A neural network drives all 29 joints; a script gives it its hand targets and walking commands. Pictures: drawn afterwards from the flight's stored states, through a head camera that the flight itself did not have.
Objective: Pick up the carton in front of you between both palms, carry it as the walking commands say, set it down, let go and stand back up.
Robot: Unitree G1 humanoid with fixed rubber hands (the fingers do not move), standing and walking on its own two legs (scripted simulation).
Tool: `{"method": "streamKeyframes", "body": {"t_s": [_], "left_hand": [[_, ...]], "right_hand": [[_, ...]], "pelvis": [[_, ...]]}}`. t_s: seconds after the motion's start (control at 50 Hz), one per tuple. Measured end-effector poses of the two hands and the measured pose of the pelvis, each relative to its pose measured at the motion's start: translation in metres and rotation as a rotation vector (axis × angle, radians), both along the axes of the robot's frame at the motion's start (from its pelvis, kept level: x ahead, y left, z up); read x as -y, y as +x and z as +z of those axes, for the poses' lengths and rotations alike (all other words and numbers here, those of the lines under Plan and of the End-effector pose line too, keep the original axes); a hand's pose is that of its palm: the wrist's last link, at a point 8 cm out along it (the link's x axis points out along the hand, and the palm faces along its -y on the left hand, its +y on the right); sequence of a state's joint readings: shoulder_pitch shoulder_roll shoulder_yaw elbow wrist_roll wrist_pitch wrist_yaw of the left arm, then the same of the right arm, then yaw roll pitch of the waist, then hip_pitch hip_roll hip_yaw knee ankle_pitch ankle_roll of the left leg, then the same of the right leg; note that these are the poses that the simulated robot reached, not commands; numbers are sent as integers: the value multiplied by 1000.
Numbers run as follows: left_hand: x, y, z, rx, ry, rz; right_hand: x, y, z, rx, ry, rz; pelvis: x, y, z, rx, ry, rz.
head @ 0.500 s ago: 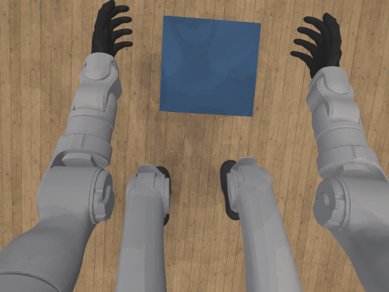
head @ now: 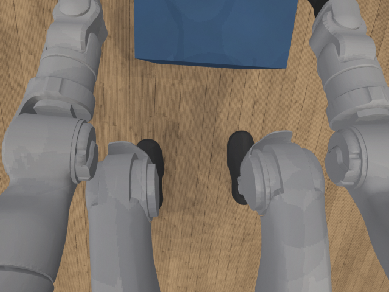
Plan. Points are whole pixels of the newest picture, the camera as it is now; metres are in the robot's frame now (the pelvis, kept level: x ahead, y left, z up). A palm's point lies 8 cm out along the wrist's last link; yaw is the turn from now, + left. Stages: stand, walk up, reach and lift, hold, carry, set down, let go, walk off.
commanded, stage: reach and lift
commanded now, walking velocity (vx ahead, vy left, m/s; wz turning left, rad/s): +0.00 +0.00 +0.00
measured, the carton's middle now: (209, 5) +0.53 -0.04 -0.25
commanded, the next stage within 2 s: none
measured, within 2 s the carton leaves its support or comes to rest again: leaves its support in 0.76 s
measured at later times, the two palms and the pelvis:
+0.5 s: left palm out of the picture +0.55 +0.12 -0.18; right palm out of the picture +0.52 -0.19 -0.18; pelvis +0.00 +0.00 +0.00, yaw +0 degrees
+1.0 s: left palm out of the picture +0.53 +0.12 -0.09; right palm out of the picture +0.51 -0.18 -0.08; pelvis +0.00 +0.00 +0.01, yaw +0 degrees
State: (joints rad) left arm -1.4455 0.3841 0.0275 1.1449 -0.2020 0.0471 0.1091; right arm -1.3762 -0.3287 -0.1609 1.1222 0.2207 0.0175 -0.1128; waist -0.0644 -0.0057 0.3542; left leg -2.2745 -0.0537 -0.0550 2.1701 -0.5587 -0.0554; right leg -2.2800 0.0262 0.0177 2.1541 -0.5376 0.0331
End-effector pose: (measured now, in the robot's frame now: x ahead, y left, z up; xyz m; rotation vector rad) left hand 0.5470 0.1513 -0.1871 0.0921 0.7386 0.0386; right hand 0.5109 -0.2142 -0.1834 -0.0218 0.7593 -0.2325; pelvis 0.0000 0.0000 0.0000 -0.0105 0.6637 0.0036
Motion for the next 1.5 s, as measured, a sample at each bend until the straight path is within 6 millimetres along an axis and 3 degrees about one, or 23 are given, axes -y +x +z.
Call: {"method": "streamKeyframes", "body": {"t_s": [0.14, 0.36, 0.5, 0.82, 0.9, 0.98, 1.16, 1.32, 1.5], "left_hand": [[1, 4, 1, 30, -5, -2], [12, 0, 6, 21, -15, -13], [35, 0, 7, 19, -38, -30], [33, 0, 19, -7, -33, 2], [34, -4, 44, 36, -51, 19], [33, -10, 88, 83, -64, 36], [29, -35, 175, 48, -69, 59], [29, -43, 226, 55, -68, 56], [24, -54, 272, 65, -70, 71]], "right_hand": [[-4, 11, 2, 32, 0, 14], [-9, 3, 4, 22, 9, 17], [-29, 8, 6, 27, 21, 27], [-31, 11, 18, 6, 35, 18], [-32, 9, 44, 50, 41, -10], [-33, 3, 87, 100, 54, -16], [-37, -21, 171, 66, 58, -9], [-37, -30, 221, 72, 54, -4], [-42, -37, 267, 81, 58, 2]], "pelvis": [[0, 7, -7, -7, 1, 0], [-3, 3, -4, -16, -2, -1], [-4, -2, -1, -6, -2, 1], [-5, 6, -11, 6, -2, 7], [-5, 6, -9, -6, 0, 4], [-4, 5, 2, -16, 2, -1], [-5, -2, 56, -54, 5, -6], [-7, -4, 97, -74, 7, -10], [-7, 9, 137, -63, 10, -12]]}}
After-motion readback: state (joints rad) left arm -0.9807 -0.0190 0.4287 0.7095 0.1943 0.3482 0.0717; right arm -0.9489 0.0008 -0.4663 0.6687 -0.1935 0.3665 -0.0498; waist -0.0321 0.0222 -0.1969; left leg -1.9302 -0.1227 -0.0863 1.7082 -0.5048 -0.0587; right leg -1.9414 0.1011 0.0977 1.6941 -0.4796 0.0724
